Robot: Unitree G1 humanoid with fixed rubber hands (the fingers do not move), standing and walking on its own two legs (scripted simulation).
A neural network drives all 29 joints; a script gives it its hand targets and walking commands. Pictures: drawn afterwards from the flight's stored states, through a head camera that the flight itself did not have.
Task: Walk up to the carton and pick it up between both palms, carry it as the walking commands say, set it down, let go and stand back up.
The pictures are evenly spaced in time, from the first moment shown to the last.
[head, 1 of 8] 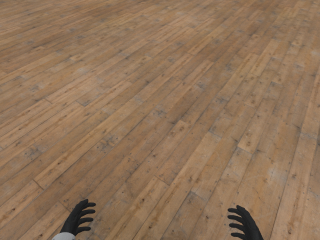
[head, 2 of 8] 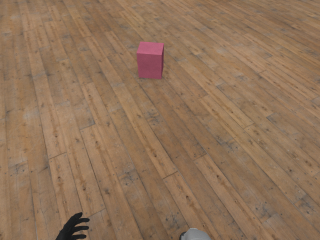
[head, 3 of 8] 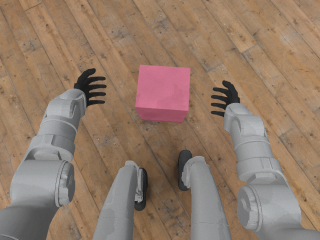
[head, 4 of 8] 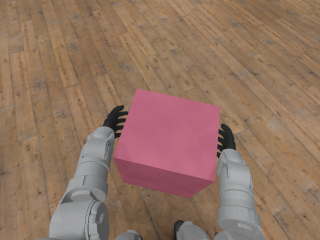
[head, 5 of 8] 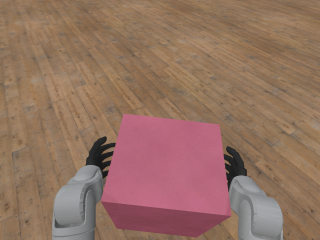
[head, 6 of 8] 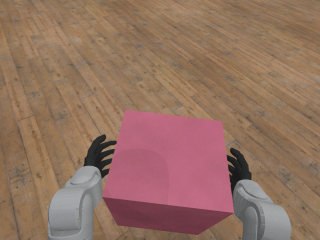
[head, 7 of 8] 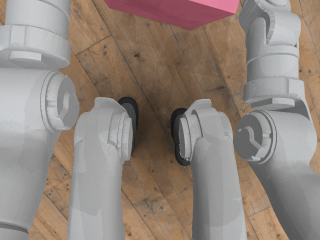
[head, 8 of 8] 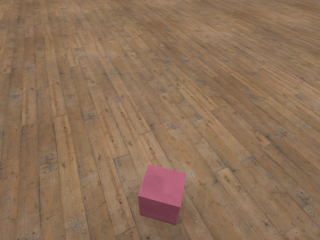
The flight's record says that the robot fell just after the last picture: no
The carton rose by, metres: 0.67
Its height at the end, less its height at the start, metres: +0.00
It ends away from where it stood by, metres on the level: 2.87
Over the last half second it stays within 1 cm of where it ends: yes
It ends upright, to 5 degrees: yes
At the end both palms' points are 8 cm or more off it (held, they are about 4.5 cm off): yes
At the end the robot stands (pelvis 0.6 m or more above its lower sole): yes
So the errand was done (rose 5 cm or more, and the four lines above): yes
